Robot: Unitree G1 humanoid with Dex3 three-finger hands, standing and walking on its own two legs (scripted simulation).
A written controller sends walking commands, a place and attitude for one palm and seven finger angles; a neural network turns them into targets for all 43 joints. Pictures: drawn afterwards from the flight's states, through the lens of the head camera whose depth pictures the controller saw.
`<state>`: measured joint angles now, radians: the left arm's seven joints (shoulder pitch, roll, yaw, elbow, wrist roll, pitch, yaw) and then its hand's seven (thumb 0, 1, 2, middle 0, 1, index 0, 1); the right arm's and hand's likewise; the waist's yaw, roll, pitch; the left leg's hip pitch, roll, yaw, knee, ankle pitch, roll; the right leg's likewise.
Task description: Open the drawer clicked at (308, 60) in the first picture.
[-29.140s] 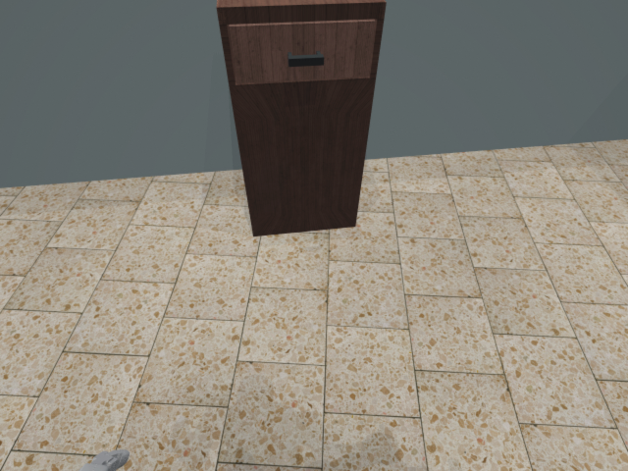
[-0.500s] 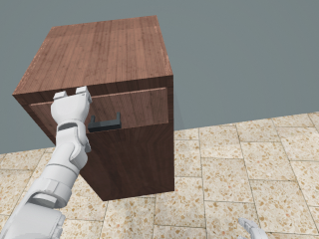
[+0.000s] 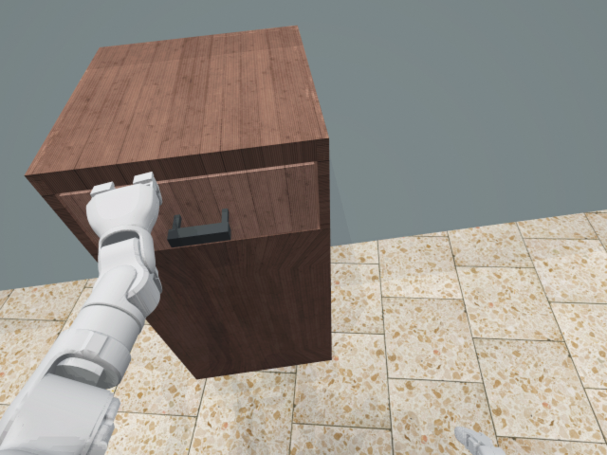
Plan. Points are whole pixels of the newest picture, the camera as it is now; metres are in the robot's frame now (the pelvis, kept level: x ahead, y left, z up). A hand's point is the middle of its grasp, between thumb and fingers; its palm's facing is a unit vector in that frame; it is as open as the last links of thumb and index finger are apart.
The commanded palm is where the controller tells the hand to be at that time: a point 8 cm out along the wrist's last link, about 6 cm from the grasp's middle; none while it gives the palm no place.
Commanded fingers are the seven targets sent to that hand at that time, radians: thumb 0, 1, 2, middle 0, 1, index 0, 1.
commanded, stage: lower the fingers behind the handle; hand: left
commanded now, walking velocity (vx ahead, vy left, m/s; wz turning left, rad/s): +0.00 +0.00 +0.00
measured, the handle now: (200, 225) +0.47 +0.21 +0.01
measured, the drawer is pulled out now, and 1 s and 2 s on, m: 0.00 0.00 0.00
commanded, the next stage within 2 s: lift the fingers back up to retry in 1.62 s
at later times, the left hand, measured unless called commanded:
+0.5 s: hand (178, 256) +0.39 +0.22 +0.03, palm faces -0.07 -0.06 -1.00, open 13.9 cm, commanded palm +0.37 +0.21 +0.09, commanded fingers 0.00 -0.50 0.30 -0.30 -1.20 -0.30 -1.20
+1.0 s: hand (186, 254) +0.40 +0.21 +0.02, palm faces +0.04 -0.02 -1.00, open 13.8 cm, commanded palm +0.37 +0.21 +0.06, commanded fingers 0.00 -0.50 0.30 -0.30 -1.20 -0.30 -1.20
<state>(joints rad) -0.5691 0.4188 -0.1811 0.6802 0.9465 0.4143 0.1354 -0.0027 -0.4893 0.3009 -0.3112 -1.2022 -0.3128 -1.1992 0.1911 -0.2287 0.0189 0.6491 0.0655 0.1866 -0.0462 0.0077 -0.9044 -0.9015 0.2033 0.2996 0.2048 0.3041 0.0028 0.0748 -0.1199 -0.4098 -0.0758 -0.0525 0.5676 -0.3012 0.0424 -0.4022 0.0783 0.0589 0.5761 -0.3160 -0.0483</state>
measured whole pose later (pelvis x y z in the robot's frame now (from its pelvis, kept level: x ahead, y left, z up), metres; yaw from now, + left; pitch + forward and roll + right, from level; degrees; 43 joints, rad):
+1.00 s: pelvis +0.00 +0.01 -0.01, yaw +0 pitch +12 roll +0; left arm -0.52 0.29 -0.19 0.71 1.04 0.25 0.34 0.00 -0.49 0.30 -0.28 -1.23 -0.31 -1.23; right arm 0.22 -0.23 -0.03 0.67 0.04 0.14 -0.03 0.01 -0.91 -0.90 0.20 0.30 0.20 0.30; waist -0.01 0.05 -0.15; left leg -0.53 -0.08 -0.06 0.69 -0.36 0.05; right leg -0.51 0.08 0.04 0.67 -0.36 -0.04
